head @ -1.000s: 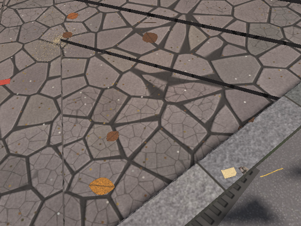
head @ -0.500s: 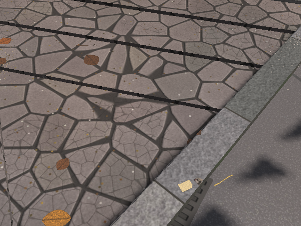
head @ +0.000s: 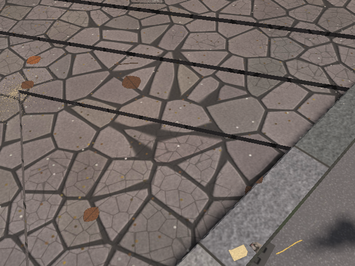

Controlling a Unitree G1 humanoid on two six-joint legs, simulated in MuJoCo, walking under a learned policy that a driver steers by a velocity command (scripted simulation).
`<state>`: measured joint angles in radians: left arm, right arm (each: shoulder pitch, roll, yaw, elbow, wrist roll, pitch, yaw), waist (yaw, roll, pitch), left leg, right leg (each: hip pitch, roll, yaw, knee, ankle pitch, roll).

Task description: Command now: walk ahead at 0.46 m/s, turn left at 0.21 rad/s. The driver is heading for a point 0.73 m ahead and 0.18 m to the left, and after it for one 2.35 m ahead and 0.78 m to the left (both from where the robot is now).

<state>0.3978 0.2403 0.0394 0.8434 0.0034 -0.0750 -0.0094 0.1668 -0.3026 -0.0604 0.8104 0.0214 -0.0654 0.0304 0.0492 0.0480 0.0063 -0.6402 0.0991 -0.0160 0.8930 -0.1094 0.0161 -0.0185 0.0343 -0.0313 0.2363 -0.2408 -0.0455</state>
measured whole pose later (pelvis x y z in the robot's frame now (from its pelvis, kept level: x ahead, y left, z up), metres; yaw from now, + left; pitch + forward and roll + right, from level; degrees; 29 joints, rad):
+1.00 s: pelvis +0.55 +0.09 -0.02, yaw +24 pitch +3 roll -1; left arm 0.46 0.25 0.05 0.85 -0.01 -0.10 0.01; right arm 0.11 -0.29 -0.06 0.65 -0.01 -0.06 0.04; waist 0.07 0.04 0.00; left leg -0.64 0.03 -0.10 0.78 0.08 0.06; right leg -0.22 0.03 -0.01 0.54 -0.37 -0.02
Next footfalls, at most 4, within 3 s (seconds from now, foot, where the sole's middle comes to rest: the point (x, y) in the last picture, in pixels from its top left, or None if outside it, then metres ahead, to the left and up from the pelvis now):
0.22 left None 0.30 0.13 -0.78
0.72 right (208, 245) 0.58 -0.02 -0.78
1.20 left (133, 221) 0.73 0.31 -0.92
1.52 right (179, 196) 0.87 0.11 -0.92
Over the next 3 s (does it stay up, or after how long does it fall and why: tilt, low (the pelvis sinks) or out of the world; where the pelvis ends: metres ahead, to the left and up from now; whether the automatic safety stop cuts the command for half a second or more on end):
stays up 0.76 0.23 -0.14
